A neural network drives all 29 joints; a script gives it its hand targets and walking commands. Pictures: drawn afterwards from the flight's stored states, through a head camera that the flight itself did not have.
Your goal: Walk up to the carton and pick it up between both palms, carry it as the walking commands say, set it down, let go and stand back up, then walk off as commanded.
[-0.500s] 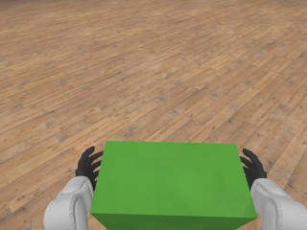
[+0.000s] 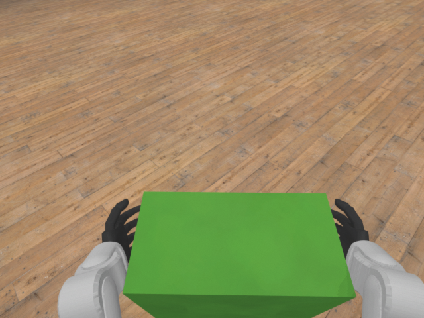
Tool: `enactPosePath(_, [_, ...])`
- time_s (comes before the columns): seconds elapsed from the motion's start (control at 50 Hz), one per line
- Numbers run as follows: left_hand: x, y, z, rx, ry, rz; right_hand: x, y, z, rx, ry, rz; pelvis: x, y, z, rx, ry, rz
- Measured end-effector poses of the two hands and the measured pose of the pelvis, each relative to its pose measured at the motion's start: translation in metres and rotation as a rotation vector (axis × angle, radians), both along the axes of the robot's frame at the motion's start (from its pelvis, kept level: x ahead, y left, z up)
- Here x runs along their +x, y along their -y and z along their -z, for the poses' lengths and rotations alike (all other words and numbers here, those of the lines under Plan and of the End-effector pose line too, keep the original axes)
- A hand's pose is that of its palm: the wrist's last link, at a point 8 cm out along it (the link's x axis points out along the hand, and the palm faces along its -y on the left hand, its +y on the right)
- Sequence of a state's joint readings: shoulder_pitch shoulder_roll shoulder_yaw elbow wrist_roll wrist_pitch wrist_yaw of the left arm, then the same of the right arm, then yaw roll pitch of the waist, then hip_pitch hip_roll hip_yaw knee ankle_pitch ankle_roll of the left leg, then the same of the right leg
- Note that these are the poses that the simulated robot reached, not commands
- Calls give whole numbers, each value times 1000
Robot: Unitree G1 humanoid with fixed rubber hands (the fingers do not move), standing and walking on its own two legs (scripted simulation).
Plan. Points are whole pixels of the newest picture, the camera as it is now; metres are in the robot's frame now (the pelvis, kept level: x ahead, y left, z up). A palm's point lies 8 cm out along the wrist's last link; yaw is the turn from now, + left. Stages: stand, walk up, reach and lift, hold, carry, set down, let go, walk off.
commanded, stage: carry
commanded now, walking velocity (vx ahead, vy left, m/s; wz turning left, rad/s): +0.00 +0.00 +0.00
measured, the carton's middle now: (231, 265) +0.23 +0.01 +0.02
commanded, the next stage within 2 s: none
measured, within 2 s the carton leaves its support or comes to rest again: neither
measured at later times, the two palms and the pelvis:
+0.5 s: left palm (129, 242) +0.24 +0.18 +0.08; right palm (352, 240) +0.25 -0.20 +0.07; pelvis +0.01 -0.01 +0.00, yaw +0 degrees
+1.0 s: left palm (137, 237) +0.27 +0.18 +0.05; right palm (346, 238) +0.26 -0.20 +0.05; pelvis +0.01 -0.01 +0.00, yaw +0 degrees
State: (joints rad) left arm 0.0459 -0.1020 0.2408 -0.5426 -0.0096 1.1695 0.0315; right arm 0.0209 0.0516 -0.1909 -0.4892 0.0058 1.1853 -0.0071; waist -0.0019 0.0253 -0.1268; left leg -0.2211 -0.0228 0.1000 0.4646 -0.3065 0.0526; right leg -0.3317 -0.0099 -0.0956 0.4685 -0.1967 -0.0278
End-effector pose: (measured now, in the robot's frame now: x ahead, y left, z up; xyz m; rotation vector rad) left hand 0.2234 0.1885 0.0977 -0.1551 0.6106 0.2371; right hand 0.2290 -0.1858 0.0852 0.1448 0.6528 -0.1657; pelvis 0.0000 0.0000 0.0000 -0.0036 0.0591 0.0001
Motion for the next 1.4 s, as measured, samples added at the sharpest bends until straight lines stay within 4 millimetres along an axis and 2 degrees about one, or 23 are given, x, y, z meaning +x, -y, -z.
enactPosePath(0.32, [11, 7, 6, -18, 0, -5, 14, 7, -2, -23, 1, -10, 11, 10, 0, -4, 7, -7])
enactPosePath(0.42, [16, 9, 15, 2, -41, 9, 17, 10, 10, -31, -38, -20, 11, 12, 0, -5, 9, -5])
enactPosePath(0.54, [22, 11, 20, -13, -27, 9, 21, 11, 12, -43, -24, -17, 10, 13, -1, -5, 0, -2])
enactPosePath(0.86, [35, 10, 36, 44, -27, 60, 30, 11, 32, -74, -20, -37, 14, 10, 1, -3, 2, 7])
enactPosePath(1.0, [42, 11, 43, 50, -19, 79, 35, 12, 35, -102, -12, -44, 13, 11, 1, -5, 2, 5])
enactPosePath(1.3, [46, 11, 46, 50, 1, 85, 36, 12, 38, -103, 11, -36, 19, 8, 2, -12, 0, 8])
enactPosePath(1.4, [51, 9, 53, 62, -17, 94, 43, 11, 42, -123, -5, -51, 20, 7, 3, -14, 0, 9])
